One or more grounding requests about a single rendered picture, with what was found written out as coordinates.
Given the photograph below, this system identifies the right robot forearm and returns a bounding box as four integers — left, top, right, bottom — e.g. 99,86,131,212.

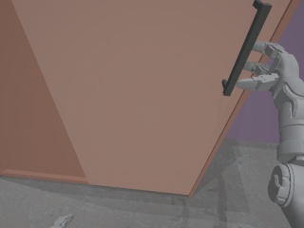
272,77,304,167

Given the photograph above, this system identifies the robot right upper arm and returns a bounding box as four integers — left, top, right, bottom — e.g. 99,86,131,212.
267,163,304,228

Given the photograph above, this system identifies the robot left hand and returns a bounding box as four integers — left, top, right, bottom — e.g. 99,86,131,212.
50,214,74,228

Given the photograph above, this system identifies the wardrobe door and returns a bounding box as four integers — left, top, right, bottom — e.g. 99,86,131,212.
11,0,291,195
0,0,86,178

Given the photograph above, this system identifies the handle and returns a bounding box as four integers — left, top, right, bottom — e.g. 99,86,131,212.
221,0,272,97

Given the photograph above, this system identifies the robot right hand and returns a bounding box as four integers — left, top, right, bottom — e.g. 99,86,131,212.
236,41,299,92

